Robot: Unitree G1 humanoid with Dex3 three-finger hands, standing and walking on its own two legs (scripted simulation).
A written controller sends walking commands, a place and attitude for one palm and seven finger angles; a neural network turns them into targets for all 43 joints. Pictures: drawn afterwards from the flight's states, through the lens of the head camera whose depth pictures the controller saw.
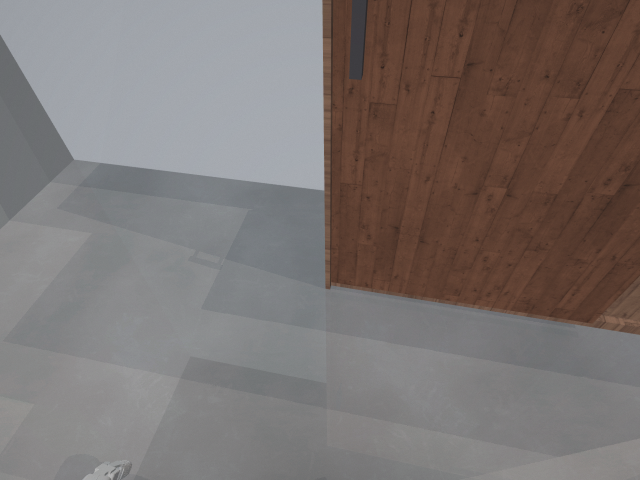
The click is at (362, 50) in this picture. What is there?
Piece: wardrobe's sliding door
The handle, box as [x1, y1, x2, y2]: [349, 0, 367, 79]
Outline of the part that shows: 352,0 349,78 360,79 362,75 367,0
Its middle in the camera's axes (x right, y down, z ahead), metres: +0.08 -0.43 +0.74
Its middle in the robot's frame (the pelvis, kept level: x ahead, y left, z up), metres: +0.87 -0.03 +0.21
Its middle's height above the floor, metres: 0.98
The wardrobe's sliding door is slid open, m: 0.00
